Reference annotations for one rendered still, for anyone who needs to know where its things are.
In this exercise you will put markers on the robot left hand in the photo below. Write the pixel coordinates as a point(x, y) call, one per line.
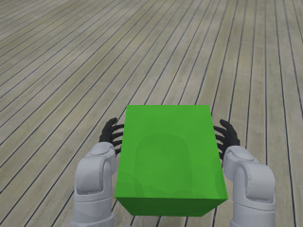
point(107, 134)

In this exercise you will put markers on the left robot forearm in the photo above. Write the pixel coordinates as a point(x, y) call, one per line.
point(93, 187)

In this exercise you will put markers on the robot right hand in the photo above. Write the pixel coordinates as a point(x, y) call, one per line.
point(230, 137)

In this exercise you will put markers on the carton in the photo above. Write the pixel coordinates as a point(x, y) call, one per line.
point(169, 163)

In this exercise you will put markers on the right robot forearm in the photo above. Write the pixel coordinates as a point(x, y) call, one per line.
point(254, 189)

